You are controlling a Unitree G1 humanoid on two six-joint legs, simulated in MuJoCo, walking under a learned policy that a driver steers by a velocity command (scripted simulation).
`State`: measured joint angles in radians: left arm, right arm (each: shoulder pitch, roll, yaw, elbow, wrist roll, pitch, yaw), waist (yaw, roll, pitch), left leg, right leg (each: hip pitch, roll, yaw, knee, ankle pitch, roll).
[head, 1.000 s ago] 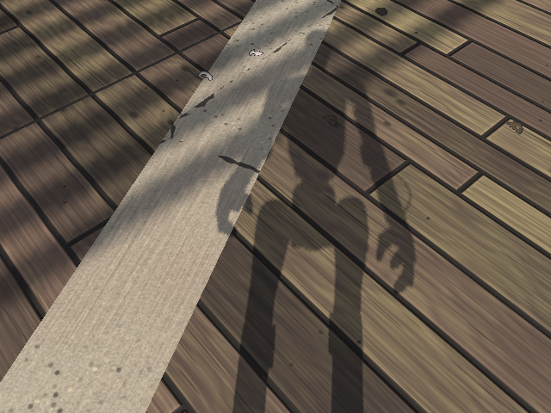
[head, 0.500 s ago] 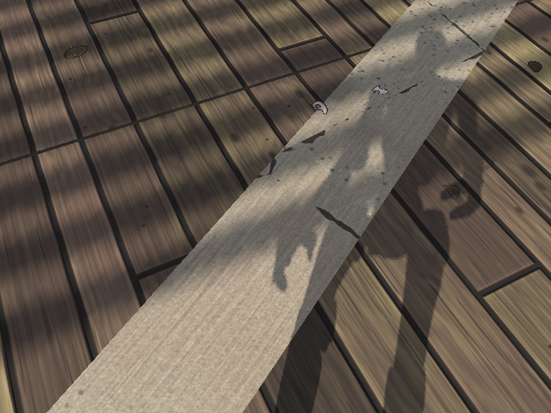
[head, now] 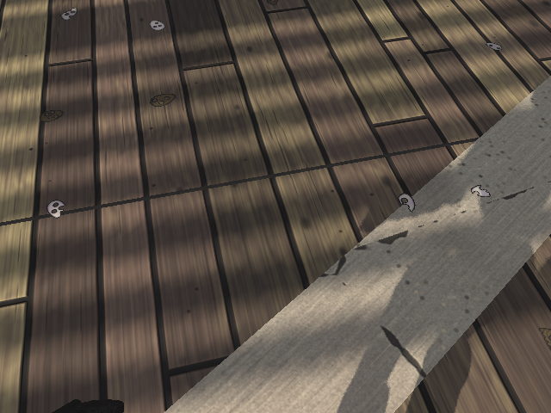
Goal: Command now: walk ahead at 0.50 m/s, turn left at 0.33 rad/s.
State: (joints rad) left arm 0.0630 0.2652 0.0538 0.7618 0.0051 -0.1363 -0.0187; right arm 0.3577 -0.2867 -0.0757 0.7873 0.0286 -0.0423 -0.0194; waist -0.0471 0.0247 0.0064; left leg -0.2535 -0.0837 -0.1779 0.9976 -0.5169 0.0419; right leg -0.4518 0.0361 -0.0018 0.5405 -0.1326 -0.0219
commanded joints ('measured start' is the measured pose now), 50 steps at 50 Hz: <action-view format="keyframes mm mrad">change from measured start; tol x32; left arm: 1 214 124 37 3 -2 13 -2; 50 183 164 53 -158 -16 77 -15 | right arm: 1 -29 -120 -13 -91 -8 -23 -1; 50 -142 -150 -18 -110 -31 -95 7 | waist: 1 117 -87 -94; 19 -6 -120 -87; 21 -30 309 -300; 50 63 -60 -91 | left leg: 1 -507 103 27 294 101 -14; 18 12 91 141 -565 454 -27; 21 590 532 -451 -655 225 207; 31 150 357 110 -852 549 155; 39 253 374 300 -820 590 94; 43 287 352 388 -466 1113 40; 44 148 311 411 -227 1052 3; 46 -472 51 176 381 -108 -82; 50 -469 210 95 194 172 -45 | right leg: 1 530 -346 521 -260 -248 -183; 17 263 -222 305 -251 18 -150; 23 -393 -83 130 687 -348 -7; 40 -206 -118 -25 122 44 -33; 44 369 30 -92 30 2 -144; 46 855 -383 850 -189 -197 -419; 50 413 -245 435 -252 26 -265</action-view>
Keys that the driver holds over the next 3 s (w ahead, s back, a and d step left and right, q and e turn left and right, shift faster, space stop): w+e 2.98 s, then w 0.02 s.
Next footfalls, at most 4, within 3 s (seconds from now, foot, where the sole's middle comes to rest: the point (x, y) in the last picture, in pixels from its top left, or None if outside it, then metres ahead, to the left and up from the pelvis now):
0.40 left None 0.34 0.13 -0.76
0.88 right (367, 379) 0.54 -0.21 -0.76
1.38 left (338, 261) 0.88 -0.18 -0.76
1.90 right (477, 264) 0.85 -0.57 -0.76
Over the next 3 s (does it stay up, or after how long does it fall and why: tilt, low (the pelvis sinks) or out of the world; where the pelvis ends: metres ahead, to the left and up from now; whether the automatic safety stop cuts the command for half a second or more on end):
stays up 0.99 -0.94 0.00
